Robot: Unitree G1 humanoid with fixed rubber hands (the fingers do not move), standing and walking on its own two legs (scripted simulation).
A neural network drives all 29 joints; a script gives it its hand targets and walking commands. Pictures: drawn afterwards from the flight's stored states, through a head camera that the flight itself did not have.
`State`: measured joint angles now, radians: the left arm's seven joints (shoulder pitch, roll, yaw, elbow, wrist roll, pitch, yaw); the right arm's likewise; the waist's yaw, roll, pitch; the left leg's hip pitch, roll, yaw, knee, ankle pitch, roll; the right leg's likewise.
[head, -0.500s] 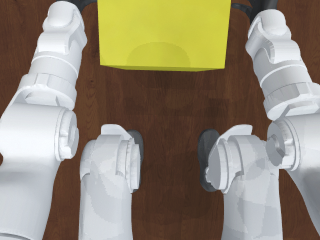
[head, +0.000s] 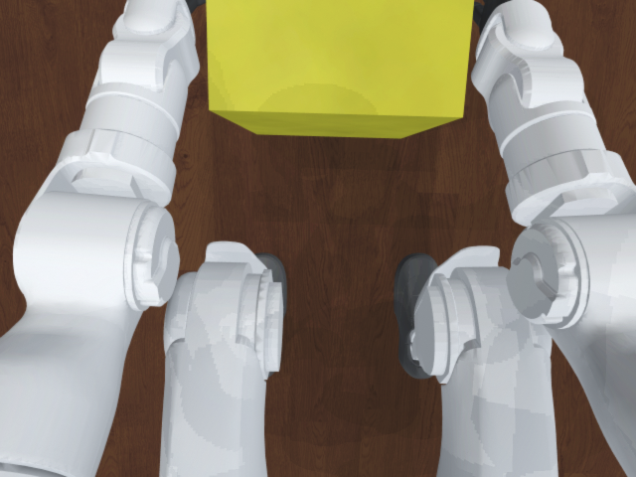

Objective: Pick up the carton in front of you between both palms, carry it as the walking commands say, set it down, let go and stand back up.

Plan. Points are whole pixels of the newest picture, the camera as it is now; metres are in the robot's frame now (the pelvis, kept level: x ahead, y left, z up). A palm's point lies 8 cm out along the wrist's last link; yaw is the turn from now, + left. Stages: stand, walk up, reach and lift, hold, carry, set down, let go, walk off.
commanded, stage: reach and lift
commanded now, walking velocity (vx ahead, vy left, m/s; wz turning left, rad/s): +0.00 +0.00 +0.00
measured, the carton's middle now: (334, 33) +0.54 +0.03 -0.24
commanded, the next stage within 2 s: none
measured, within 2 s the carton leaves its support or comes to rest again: leaves its support in 0.02 s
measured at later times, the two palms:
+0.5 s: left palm out of the picture +0.49 +0.18 +0.02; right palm out of the picture +0.50 -0.12 +0.02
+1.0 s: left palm out of the picture +0.46 +0.17 +0.17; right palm out of the picture +0.47 -0.13 +0.17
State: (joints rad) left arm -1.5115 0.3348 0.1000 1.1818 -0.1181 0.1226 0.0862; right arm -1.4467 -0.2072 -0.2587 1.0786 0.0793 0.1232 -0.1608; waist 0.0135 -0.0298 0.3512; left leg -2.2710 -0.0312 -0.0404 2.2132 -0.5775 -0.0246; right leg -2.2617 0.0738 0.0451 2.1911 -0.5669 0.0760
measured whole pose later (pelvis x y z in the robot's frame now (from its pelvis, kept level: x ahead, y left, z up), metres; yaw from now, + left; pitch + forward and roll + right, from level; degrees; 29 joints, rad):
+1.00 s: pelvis +0.03 -0.01 +0.21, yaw +3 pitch +36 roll -1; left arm -0.80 -0.01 0.37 0.68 0.17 0.36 0.05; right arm -0.76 0.08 -0.42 0.62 -0.16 0.34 -0.09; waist 0.00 -0.02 -0.22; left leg -1.64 -0.10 -0.11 1.51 -0.50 -0.05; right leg -1.63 0.11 0.10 1.51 -0.51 0.06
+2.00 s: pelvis +0.10 -0.01 +0.41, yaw +3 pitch -3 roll +0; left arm -0.28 -0.16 0.28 0.41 0.28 0.61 0.01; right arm -0.29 0.16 -0.29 0.41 -0.28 0.60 0.00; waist 0.00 0.00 -0.04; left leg -0.19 -0.05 -0.14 0.47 -0.23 -0.02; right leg -0.18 0.05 0.15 0.47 -0.24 0.01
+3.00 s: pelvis +0.11 -0.01 +0.41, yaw +3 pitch -6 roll +0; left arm -0.22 -0.14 0.19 0.20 0.24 0.75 0.01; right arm -0.23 0.14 -0.20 0.20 -0.24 0.74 0.00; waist 0.00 0.00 -0.01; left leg -0.05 -0.04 -0.14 0.35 -0.19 -0.01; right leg -0.04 0.04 0.14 0.35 -0.20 0.01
